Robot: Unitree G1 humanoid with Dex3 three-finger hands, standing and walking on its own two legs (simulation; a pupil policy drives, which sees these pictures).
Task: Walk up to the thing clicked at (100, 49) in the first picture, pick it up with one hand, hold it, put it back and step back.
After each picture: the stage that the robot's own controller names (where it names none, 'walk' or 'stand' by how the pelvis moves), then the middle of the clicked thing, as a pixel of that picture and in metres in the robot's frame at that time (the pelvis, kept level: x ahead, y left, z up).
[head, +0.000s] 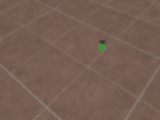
stand; (102, 45) +1.33 -0.15 -0.72
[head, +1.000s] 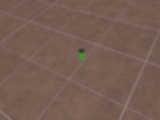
walk; (81, 54) +1.20 +0.17 -0.70
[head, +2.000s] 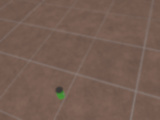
walk; (60, 93) +0.70 +0.31 -0.71
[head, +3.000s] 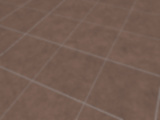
walk; out of the picture +0.42 +0.22 -0.71
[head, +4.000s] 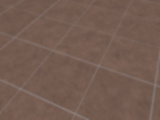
stand; out of the picture +0.33 +0.25 -0.71
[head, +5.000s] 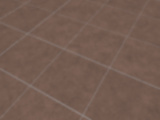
stand; out of the picture +0.31 +0.21 -0.72
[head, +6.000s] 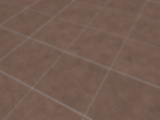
stand; out of the picture +0.33 +0.21 -0.73
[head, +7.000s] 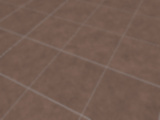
stand; out of the picture +0.32 +0.24 -0.73
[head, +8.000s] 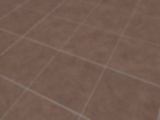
stand; out of the picture +0.31 +0.24 -0.73
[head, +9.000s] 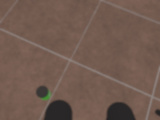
go down; (43, 93) +0.35 +0.24 -0.48
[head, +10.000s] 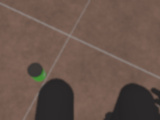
go down; (37, 72) +0.39 +0.26 -0.31
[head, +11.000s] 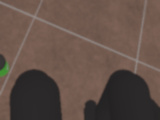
close in; out of the picture +0.37 +0.28 -0.24
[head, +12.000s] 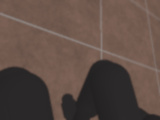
close; out of the picture +0.37 +0.30 -0.21
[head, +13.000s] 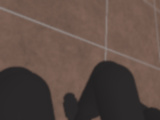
lift; out of the picture +0.35 +0.30 -0.22
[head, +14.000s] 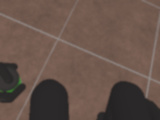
lift; (9, 82) +0.30 +0.28 -0.07
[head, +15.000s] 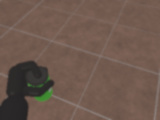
hold; (40, 84) +0.33 +0.17 +0.05
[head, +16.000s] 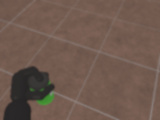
hold; (42, 88) +0.33 +0.18 -0.01
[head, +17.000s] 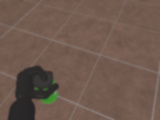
hold; (46, 87) +0.33 +0.16 +0.00
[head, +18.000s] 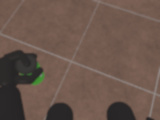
crouch; (31, 70) +0.38 +0.21 -0.07
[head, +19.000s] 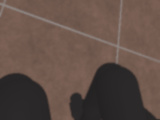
lower; out of the picture +0.37 +0.28 -0.23
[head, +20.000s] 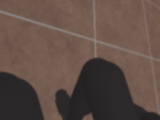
lower; out of the picture +0.39 +0.31 -0.22
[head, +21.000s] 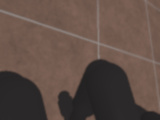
lower; out of the picture +0.39 +0.31 -0.22
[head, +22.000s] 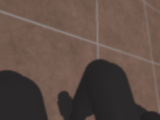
lower; out of the picture +0.38 +0.31 -0.22
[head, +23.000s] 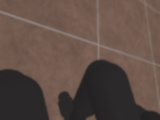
rest; out of the picture +0.37 +0.31 -0.22
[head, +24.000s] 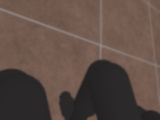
withdraw; out of the picture +0.36 +0.28 -0.23
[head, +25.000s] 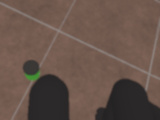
walk; (32, 70) +0.38 +0.24 -0.29
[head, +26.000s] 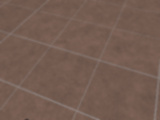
stand; out of the picture +0.31 +0.20 -0.65
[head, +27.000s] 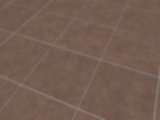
stand; out of the picture +0.33 +0.21 -0.67
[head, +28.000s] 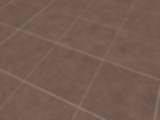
stand; out of the picture +0.33 +0.21 -0.68
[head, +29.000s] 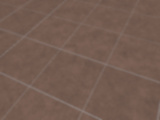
walk; out of the picture +0.34 +0.20 -0.72
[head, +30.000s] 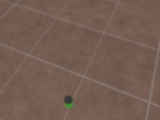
walk; (68, 101) +0.47 +0.13 -0.70
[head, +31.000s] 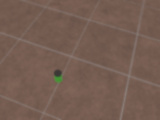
walk; (58, 76) +0.71 +0.20 -0.71
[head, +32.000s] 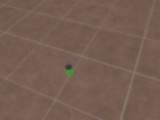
stand; (69, 70) +0.96 +0.24 -0.71
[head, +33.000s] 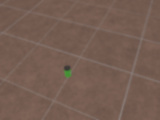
stand; (67, 71) +0.96 +0.23 -0.72
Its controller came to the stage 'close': yes
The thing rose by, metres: 0.71
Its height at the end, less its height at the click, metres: +0.00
